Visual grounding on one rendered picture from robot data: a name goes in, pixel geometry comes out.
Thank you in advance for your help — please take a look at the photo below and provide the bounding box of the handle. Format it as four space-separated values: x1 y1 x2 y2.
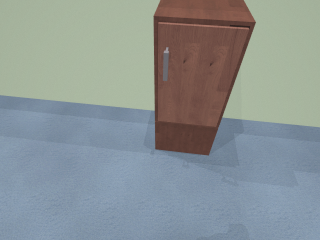
163 47 169 81

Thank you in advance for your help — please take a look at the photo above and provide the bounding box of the cupboard door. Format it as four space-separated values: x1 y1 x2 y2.
158 22 249 127

